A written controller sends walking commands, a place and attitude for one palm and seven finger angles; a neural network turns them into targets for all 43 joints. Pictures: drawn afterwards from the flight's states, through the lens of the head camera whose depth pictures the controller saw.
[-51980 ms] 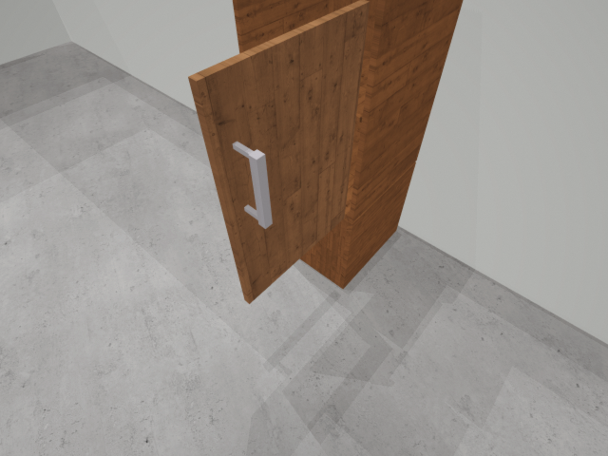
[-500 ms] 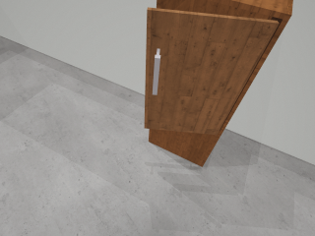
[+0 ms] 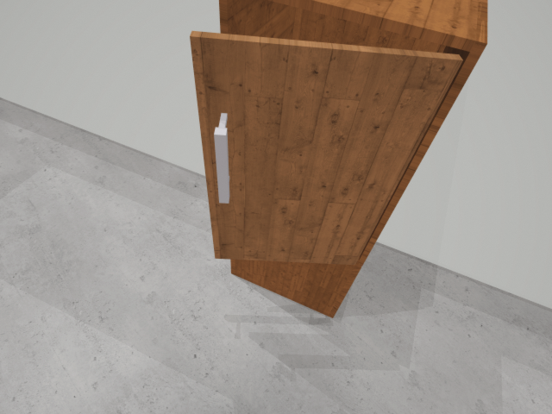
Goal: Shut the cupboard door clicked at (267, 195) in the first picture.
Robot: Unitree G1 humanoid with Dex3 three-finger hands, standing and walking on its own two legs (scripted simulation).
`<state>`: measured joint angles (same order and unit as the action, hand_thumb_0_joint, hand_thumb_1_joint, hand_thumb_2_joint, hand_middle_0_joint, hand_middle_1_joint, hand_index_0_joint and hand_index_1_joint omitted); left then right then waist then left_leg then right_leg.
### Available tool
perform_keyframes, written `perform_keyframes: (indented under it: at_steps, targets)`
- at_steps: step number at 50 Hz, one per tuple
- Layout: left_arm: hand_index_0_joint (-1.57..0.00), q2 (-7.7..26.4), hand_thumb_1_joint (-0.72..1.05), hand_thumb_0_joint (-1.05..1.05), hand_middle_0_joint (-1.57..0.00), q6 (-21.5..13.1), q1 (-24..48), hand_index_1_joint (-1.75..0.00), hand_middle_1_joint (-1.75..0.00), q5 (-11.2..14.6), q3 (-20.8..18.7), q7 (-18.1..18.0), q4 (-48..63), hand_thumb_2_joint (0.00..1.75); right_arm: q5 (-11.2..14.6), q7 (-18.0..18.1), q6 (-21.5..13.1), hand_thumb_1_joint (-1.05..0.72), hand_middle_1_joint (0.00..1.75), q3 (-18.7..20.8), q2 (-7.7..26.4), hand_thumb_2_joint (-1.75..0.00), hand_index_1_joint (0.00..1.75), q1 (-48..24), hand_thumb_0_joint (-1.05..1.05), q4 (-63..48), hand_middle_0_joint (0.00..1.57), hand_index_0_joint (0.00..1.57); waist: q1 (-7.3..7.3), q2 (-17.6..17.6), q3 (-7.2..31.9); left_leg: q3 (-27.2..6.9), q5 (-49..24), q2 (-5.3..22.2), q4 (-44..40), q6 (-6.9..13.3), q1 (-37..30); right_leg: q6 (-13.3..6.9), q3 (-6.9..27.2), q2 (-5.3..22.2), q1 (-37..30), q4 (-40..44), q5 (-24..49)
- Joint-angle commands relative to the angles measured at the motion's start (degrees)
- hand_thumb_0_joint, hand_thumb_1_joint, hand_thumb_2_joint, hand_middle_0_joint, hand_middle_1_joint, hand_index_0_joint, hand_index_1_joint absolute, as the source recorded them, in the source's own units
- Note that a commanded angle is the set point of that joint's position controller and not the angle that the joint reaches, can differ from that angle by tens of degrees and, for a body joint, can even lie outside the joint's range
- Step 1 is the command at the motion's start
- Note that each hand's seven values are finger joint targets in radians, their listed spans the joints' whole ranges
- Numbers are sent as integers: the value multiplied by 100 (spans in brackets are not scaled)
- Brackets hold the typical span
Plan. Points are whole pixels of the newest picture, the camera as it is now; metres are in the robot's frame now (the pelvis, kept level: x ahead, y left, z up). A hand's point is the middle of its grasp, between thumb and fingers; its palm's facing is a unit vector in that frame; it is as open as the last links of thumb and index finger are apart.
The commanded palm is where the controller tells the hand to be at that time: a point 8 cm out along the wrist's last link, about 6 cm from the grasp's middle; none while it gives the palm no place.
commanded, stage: come to a stop and stand still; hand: left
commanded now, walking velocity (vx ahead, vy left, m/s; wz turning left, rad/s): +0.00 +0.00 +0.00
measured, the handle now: (224, 161) +0.51 +0.12 +0.06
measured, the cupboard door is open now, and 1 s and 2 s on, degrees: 23 23 23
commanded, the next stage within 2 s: look again from close up in 1.02 s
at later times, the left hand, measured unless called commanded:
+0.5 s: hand out of the picture +0.13 +0.15 -0.16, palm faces +0.03 -0.97 -0.23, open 7.4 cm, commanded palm none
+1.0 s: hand out of the picture +0.09 +0.20 -0.14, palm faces -0.03 -0.96 -0.29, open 7.4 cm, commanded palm none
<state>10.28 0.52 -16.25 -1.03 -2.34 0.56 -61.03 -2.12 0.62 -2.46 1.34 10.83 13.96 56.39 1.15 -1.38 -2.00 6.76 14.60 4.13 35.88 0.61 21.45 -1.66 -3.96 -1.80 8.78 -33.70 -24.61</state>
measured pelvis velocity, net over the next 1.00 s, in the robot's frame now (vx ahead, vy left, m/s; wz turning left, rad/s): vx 0.05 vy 0.01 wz -0.04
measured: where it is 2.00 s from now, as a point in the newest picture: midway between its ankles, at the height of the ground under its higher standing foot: outside the picture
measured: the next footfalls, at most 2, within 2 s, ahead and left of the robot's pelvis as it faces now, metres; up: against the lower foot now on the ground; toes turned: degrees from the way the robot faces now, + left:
right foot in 0.26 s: +0.09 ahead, -0.12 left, +0.00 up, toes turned -2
left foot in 0.58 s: +0.08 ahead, +0.08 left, +0.00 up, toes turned +1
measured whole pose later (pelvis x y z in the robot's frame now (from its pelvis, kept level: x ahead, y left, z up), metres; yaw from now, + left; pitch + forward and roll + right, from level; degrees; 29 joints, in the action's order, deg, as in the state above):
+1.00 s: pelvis +0.05 +0.01 +0.01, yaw -2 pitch +0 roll +1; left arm 10.2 1.0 -15.7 -1.2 0.9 -1.5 -56.8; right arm -0.8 1.1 -0.9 0.3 11.8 13.7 53.1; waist -0.6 3.7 -0.8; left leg 6.9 15.8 -3.1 27.1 4.1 12.0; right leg 0.8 0.8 2.1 15.7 -31.5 -16.2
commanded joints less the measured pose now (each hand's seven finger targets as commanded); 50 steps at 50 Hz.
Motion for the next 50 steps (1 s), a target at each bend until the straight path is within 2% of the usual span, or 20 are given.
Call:
perform_keyframes:
  at_steps: [1, 4, 7, 11, 14, 16, 18, 23, 27, 28, 29, 31, 32, 34, 38, 39, 41, 43, 47, 50]
  targets:
    - [-20, 546, 90, 0, -20, -106, 353, -30, -30, -46, -108, -22, 619, 90, -27, 210, 41, -90, 30, 277, 1374, -90, 30, 1515, 0, 130, 20, 20, 429, 1518, 153, -3164, -990, 2288, -2071, 1129, -1919, -66, 518, 309, 2728, -3225, -734]
    - [-20, 247, 90, 0, -20, 4, 207, -30, -30, 17, -100, -23, 441, 90, 13, 273, 5, -90, 30, 68, 773, -90, 30, 470, 0, -71, 20, 20, -101, 897, -18, -1354, -3296, 1538, -1836, 816, -1039, 225, 587, 577, 1766, -2285, 96]
    - [-20, 185, 90, 0, -20, 98, 24, -30, -30, 38, -55, -95, 335, 90, 71, 270, 87, -90, 30, 100, 802, -90, 30, 237, 0, 16, 20, 20, -108, 890, 397, -700, -3997, 1241, -1456, 732, -1232, 284, 168, 388, 930, -850, 359]
    - [-20, 451, 90, 0, -20, 74, -266, -30, -30, -30, -128, -143, 325, 90, 145, 198, 249, -90, 30, 235, 793, -90, 30, -4, 0, 65, 20, 20, -303, 751, 279, -542, -2415, 899, -1026, 399, -788, 206, 143, 354, 182, 480, 1906]
    - [-20, 1188, 90, 0, -20, 5, -78, -30, -30, -95, -209, -188, 449, 90, 193, 70, 391, -90, 30, 271, 359, -90, 30, 263, 0, -33, 20, 20, -127, -662, 292, 16, 694, -332, 329, -193, -395, -548, 1662, 1950, 256, 1141, 4310]
    - [-20, 1156, 90, 0, -20, -34, 21, -30, -30, -80, -229, -242, 421, 90, 174, 110, 513, -90, 30, 276, 318, -90, 30, 142, 0, -85, 20, 20, -217, -1222, 393, -429, 1941, -342, 1575, -201, -59, -1057, 1965, 2251, 60, 1213, 5488]
    - [-20, 1115, 90, 0, -20, -21, 111, -30, -30, -88, -262, -304, 463, 90, 202, 124, 477, -90, 30, 266, 457, -90, 30, -16, 0, -120, 20, 20, -295, -1182, 539, -731, 1952, -370, 2171, -224, 462, -1158, 1773, 2206, -591, 880, 6397]
    - [-20, 1184, 90, 0, -20, 14, 218, -30, -30, -98, -340, -343, 619, 90, 192, 41, 477, -90, 30, 219, 430, -90, 30, -275, 0, -278, 20, 20, -348, -999, 684, -679, 1488, -395, 1405, -318, 294, -976, 1382, 2048, -704, 902, 5677]
    - [-20, 1093, 90, 0, -20, 52, 481, -30, -30, -41, -312, -320, 652, 90, 173, 15, 401, -90, 30, 194, 433, -90, 30, 318, 0, -108, 20, 20, -17, -791, 709, -474, -391, -376, -1171, -269, -1119, -419, 1061, 1574, 23, 510, 3876]
    - [-20, 856, 90, 0, -20, 89, 382, -30, -30, 9, -267, -306, 706, 90, 134, 15, 334, -90, 30, 215, 721, -90, 30, 342, 0, -119, 20, 20, -54, 76, 748, -988, -1342, 189, -1558, -118, -1693, -110, 767, 1131, 614, 125, 2545]
    - [-20, 817, 90, 0, -20, -85, 47, -30, -30, 66, -94, -507, 678, 90, 217, 13, 224, -90, 30, 366, 1056, -90, 30, -86, 0, -615, 20, 20, -95, 1245, 1385, -570, -2581, 577, -598, -99, -1675, 20, 543, 916, 228, -67, 2399]
    - [-20, 779, 90, 0, -20, -31, 178, -30, -30, -9, -10, -447, 997, 90, 49, -17, 238, -90, 30, 221, 847, -90, 30, -143, 0, -912, 20, 20, -167, 2414, 998, -1249, -3052, 623, -933, 237, -1188, 42, 187, 431, 734, -672, 658]
    - [-20, 784, 90, 0, -20, 79, 325, -30, -30, -57, 3, -411, 977, 90, 55, 47, 231, -90, 30, 206, 806, -90, 30, -53, 0, -1022, 20, 20, -52, 2446, 262, -1557, -3460, 746, -1307, 263, -868, 105, 65, 227, 1230, -1239, -465]
    - [-20, 666, 90, 0, -20, 154, 212, -30, -30, -23, 23, -344, 919, 90, 52, 109, 260, -90, 30, 149, 792, -90, 30, -140, 0, -1092, 20, 20, -196, 1547, -194, -1462, -2964, 846, -1412, 609, -456, 66, 333, 328, 1324, -1662, -503]
    - [-20, 619, 90, 0, -20, -6, -123, -30, -30, -17, 61, -246, 808, 90, 106, 94, 196, -90, 30, 125, 753, -90, 30, -283, 0, -1199, 20, 20, -356, 283, 124, -1247, -1334, 529, -1115, 583, -443, 28, 495, 422, 628, 133, 810]
    - [-20, 716, 90, 0, -20, -61, -59, -30, -30, -35, 90, -247, 823, 90, 142, 81, 186, -90, 30, 109, 678, -90, 30, -196, 0, -1169, 20, 20, -246, -78, 61, -1118, -533, 257, -1067, 376, -444, -102, 964, 664, 755, 589, 1045]
    - [-20, 882, 90, 0, -20, -105, 140, -30, -30, -33, 122, -240, 896, 90, 138, 52, 162, -90, 30, 76, 573, -90, 30, 70, 0, -1021, 20, 20, -5, 174, 41, -1019, 93, -47, -1234, 246, -820, -323, 1348, 960, 1165, 819, 1028]
    - [-20, 872, 90, 0, -20, -135, 255, -30, -30, -13, 125, -255, 879, 90, 131, 46, 155, -90, 30, 75, 648, -90, 30, 245, 0, -855, 20, 20, 40, -819, 228, -923, -186, -13, -1140, 258, -1045, -207, 1185, 840, 1044, 794, 1115]
    - [-20, 750, 90, 0, -20, -87, 80, -30, -30, -3, 134, -259, 808, 90, 110, 58, 55, -90, 30, 51, 671, -90, 30, 165, 0, -627, 20, 20, -116, 31, 66, -1129, -307, 198, -1722, 318, -844, -75, 885, 629, 761, 659, 1106]
    - [-20, 708, 90, 0, -20, -82, 4, -30, -30, 9, 165, -254, 663, 90, 113, 70, 36, -90, 30, -9, 675, -90, 30, 182, 0, -451, 20, 20, -148, 54, 88, -1108, -370, 218, -1844, 297, -874, -62, 861, 655, 592, 729, 1229]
